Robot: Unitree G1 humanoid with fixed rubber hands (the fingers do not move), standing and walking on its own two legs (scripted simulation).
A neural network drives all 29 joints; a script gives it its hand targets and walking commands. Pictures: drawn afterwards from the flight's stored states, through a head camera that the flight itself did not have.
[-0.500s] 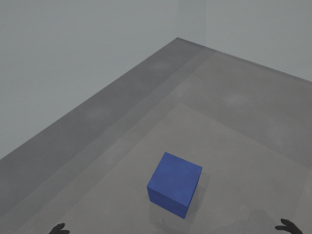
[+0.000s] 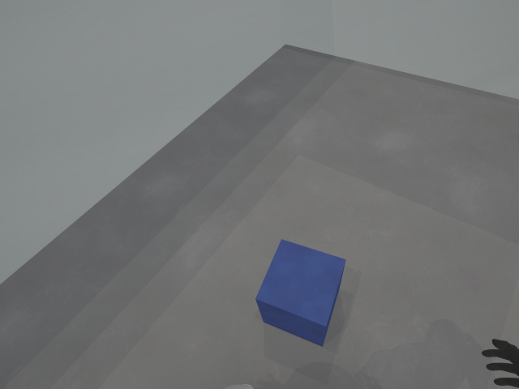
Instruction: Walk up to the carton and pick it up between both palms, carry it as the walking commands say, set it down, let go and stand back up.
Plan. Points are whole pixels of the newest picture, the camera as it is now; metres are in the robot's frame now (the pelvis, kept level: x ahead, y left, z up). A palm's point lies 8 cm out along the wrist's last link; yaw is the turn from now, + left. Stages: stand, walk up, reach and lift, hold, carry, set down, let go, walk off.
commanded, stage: walk up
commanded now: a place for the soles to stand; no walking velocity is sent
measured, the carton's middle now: (302, 292) +0.51 -0.04 -0.65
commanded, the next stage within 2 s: none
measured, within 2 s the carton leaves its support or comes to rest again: neither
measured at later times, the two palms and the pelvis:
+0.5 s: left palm (42, 335) +0.23 +0.44 -0.09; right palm out of the picture +0.12 -0.23 -0.11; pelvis +0.08 +0.12 -0.03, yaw -9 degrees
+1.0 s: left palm (93, 286) +0.33 +0.39 -0.10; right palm out of the picture +0.09 -0.24 -0.09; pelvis +0.09 +0.12 -0.02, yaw -18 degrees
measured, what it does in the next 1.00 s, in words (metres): steps to the left, turning right: left foot, then right foot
